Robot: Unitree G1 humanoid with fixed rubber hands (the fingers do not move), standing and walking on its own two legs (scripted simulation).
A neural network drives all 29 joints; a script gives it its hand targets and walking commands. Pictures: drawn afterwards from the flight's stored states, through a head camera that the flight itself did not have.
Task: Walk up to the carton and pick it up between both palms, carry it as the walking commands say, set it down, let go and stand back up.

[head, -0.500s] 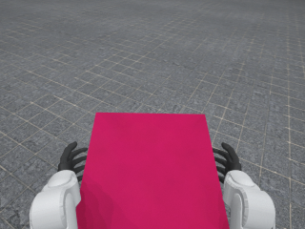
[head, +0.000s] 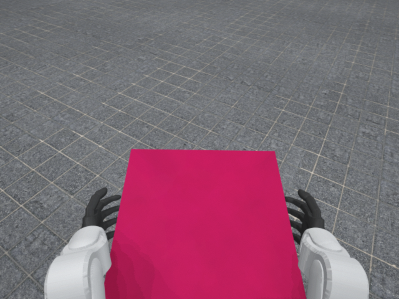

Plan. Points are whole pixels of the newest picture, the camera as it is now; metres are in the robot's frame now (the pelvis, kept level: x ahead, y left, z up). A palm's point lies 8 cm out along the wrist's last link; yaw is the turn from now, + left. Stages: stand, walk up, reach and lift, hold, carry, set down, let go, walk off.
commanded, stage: carry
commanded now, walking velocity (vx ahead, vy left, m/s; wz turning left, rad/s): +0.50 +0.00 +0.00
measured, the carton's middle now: (201, 236) +0.27 +0.01 +0.00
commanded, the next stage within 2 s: none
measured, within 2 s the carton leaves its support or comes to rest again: neither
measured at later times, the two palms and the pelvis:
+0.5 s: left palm (105, 122) +0.53 +0.26 +0.08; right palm (245, 132) +0.50 -0.10 +0.08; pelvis +0.28 +0.10 +0.00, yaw -2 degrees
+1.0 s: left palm (124, 65) +0.83 +0.28 +0.09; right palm (229, 67) +0.84 -0.08 +0.08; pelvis +0.60 +0.09 +0.00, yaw +1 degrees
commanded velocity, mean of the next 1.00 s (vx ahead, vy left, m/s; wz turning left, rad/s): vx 0.50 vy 0.00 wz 0.00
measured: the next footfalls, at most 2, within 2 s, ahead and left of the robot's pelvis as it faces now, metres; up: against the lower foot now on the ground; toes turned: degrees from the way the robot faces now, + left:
left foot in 0.22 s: +0.29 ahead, +0.16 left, +0.00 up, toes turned +11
right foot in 0.72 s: +0.58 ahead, -0.02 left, +0.00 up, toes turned -13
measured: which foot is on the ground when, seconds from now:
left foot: up 0.00-0.20, down 0.22-0.74, up 0.76-1.00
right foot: down 0.00-0.22, up 0.24-0.70, down 0.72-1.00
